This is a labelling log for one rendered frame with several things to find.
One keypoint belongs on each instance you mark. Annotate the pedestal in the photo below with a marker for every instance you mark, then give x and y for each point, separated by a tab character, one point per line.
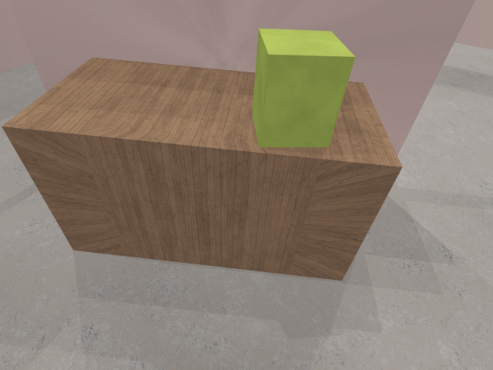
162	162

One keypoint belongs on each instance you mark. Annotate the carton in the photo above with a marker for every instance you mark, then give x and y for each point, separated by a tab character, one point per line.
300	80

